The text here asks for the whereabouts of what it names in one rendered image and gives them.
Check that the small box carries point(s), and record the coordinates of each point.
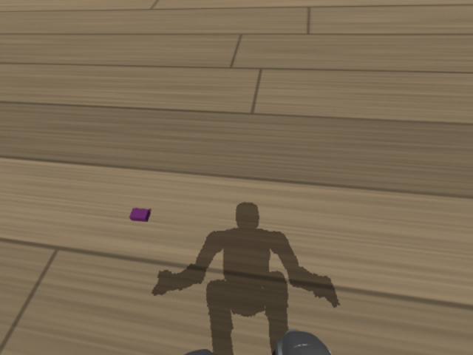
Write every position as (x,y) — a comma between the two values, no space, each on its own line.
(140,215)

